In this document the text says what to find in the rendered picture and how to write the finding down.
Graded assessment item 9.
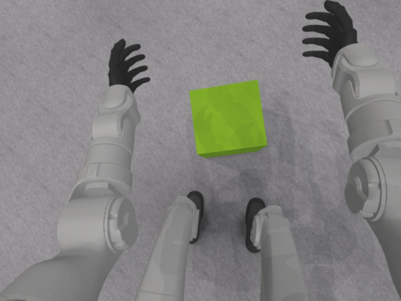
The left robot forearm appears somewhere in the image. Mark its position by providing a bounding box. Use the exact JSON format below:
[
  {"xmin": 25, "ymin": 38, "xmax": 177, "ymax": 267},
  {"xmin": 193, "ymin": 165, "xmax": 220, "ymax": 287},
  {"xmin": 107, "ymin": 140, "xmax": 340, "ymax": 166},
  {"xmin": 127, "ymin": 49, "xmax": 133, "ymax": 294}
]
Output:
[{"xmin": 57, "ymin": 85, "xmax": 141, "ymax": 244}]

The right robot upper arm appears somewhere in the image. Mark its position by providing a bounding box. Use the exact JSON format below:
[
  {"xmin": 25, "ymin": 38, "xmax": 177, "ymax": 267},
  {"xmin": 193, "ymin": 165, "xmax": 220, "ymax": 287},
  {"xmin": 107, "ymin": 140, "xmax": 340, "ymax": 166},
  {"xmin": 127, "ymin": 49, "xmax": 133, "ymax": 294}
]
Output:
[{"xmin": 344, "ymin": 156, "xmax": 401, "ymax": 299}]

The right robot shin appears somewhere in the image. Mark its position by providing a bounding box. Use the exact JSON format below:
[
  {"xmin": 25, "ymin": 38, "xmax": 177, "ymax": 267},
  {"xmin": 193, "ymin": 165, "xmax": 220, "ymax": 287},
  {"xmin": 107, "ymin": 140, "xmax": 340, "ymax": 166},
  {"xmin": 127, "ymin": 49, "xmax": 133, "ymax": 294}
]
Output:
[{"xmin": 250, "ymin": 206, "xmax": 291, "ymax": 242}]

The carton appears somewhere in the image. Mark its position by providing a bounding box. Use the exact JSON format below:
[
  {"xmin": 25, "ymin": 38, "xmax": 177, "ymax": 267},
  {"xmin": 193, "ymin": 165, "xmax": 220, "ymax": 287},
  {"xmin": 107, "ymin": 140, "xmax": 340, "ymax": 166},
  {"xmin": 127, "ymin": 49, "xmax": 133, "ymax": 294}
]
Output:
[{"xmin": 189, "ymin": 80, "xmax": 267, "ymax": 158}]

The right robot forearm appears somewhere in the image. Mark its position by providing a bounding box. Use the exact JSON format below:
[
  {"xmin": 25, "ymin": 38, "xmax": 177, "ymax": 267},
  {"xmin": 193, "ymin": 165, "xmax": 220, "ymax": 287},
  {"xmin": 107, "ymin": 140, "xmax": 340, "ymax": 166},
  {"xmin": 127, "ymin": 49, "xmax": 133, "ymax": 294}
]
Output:
[{"xmin": 331, "ymin": 43, "xmax": 401, "ymax": 162}]

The left robot upper arm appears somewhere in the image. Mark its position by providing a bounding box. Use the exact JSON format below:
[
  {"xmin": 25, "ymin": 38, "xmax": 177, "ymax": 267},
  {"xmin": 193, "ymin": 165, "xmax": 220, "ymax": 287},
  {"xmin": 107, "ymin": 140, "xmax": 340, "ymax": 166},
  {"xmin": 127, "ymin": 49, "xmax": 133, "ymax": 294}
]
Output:
[{"xmin": 0, "ymin": 194, "xmax": 138, "ymax": 301}]

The right robot hand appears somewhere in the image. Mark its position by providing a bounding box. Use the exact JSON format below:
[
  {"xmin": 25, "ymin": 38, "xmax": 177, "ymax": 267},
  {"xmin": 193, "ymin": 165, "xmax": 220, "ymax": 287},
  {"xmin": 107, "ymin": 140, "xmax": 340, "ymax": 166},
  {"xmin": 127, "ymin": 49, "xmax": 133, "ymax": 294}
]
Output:
[{"xmin": 302, "ymin": 0, "xmax": 358, "ymax": 68}]

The left robot hand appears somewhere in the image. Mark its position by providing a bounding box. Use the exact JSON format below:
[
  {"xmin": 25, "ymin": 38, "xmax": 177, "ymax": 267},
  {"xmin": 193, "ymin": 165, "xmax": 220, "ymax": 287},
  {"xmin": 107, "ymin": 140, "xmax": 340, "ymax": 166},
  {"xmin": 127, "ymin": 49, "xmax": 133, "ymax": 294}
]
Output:
[{"xmin": 108, "ymin": 39, "xmax": 150, "ymax": 93}]

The robot right thigh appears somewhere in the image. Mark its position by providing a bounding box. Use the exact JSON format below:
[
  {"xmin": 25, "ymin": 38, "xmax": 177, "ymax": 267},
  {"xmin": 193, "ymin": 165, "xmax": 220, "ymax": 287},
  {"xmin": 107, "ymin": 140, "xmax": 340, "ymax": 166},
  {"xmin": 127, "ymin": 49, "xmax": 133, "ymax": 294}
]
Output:
[{"xmin": 253, "ymin": 212, "xmax": 309, "ymax": 301}]

